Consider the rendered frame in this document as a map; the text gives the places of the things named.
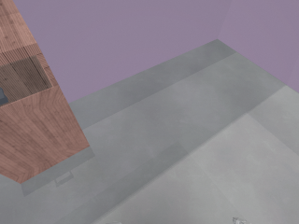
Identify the drawer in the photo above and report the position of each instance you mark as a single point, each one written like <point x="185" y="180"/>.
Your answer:
<point x="23" y="78"/>

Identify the cabinet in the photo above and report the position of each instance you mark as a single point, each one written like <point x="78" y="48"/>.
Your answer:
<point x="40" y="130"/>

